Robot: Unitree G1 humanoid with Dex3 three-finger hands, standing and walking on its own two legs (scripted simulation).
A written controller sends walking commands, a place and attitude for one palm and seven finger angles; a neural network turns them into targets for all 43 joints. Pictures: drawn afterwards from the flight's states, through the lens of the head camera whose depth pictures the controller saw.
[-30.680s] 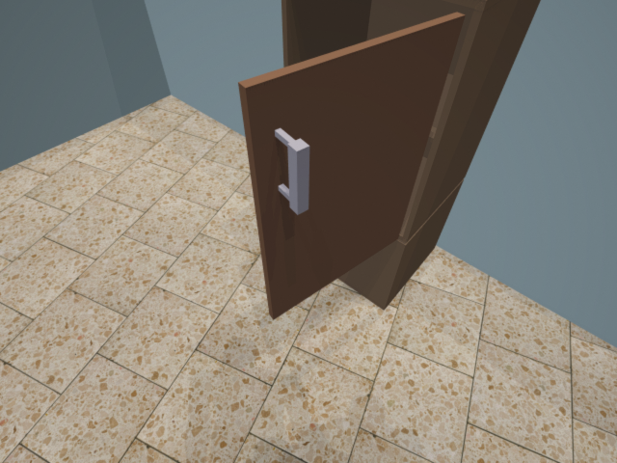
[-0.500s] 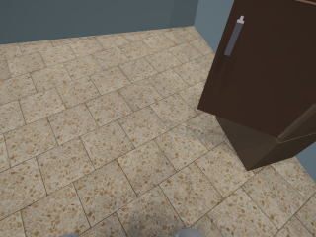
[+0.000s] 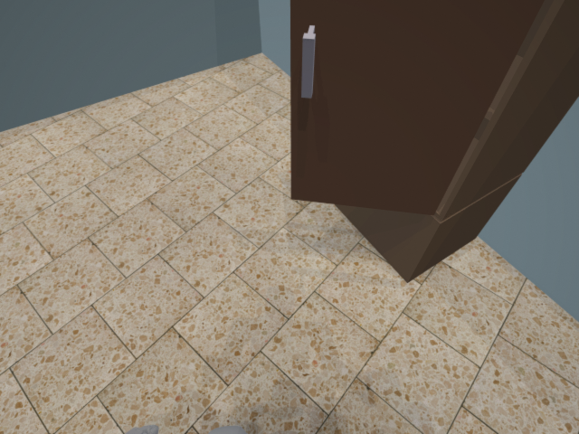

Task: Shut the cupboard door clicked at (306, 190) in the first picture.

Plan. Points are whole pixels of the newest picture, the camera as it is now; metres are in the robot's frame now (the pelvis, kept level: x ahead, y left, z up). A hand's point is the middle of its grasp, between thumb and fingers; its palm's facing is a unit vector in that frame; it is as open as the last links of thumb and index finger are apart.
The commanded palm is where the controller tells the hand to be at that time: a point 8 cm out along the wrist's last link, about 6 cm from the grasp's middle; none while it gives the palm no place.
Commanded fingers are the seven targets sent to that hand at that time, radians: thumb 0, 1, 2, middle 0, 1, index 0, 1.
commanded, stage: turn to face it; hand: left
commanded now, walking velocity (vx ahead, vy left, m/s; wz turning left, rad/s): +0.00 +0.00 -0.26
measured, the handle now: (309, 62) +0.76 +0.00 +0.11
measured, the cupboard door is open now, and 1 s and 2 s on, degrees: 49 49 49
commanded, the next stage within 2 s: take the last steps up to it in 0.04 s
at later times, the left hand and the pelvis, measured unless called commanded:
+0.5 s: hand out of the picture +0.12 +0.16 -0.16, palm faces -0.08 -0.97 -0.21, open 7.4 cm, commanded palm none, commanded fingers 0.00 0.90 0.90 -0.20 -0.30 -0.20 -0.30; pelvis +0.05 -0.02 +0.00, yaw -7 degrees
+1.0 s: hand (237, 325) +0.32 +0.12 -0.16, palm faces -0.18 -0.97 -0.17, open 7.4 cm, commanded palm none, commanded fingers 0.00 0.90 0.90 -0.20 -0.30 -0.20 -0.30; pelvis +0.22 -0.05 +0.01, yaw -11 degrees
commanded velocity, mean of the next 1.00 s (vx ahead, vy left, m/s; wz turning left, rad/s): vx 0.24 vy -0.09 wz -0.12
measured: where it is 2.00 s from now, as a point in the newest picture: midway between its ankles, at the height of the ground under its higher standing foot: (340, 407)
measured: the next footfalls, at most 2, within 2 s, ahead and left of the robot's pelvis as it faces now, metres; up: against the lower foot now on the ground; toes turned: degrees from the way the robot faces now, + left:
left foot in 0.08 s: +0.05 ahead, +0.13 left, +0.00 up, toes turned +2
right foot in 0.38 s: +0.04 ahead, -0.12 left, +0.00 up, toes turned -10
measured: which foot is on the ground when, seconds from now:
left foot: up 0.00-0.06, down 0.08-0.38, up 0.40-0.70, down 0.72-1.00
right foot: down 0.00-0.08, up 0.10-0.36, down 0.38-0.72, up 0.74-1.00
